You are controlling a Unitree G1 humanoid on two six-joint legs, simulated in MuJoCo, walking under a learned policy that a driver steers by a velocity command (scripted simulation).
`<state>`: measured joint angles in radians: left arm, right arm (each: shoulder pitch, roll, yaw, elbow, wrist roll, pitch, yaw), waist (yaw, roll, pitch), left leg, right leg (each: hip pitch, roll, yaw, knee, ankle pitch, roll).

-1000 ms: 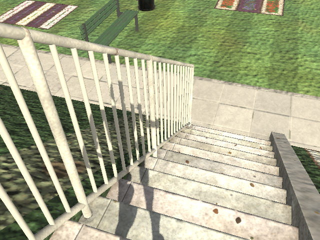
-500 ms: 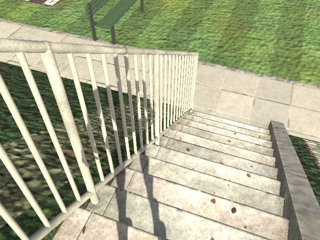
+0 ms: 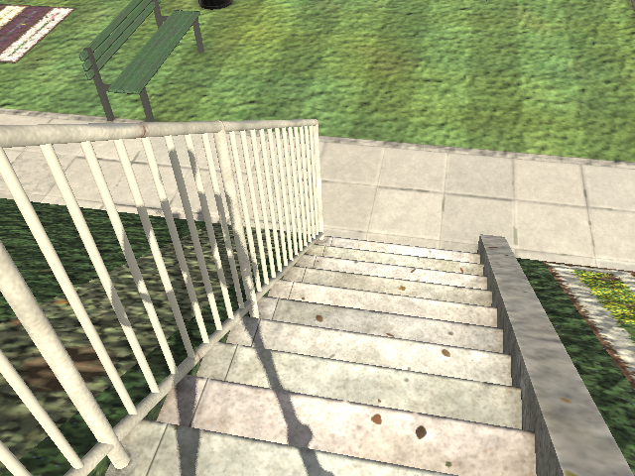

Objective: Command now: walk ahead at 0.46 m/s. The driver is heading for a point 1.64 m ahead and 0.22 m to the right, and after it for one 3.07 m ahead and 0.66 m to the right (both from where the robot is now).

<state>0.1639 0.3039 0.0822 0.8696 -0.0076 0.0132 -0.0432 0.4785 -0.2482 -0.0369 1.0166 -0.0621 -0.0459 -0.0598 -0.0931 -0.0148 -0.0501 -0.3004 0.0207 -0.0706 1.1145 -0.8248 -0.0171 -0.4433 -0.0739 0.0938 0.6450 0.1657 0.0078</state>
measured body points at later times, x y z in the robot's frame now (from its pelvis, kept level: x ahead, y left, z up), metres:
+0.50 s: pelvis +0.20 -0.11 -0.15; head +0.19 -0.13 +0.30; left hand +0.06 +0.10 -0.29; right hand +0.34 -0.32 -0.30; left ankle +0.39 +0.01 -0.83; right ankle +0.07 -0.15 -0.82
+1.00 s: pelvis +0.41 -0.13 -0.30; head +0.39 -0.13 +0.15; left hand +0.48 +0.13 -0.44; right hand +0.35 -0.37 -0.45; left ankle +0.39 -0.06 -1.01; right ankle +0.53 -0.30 -0.96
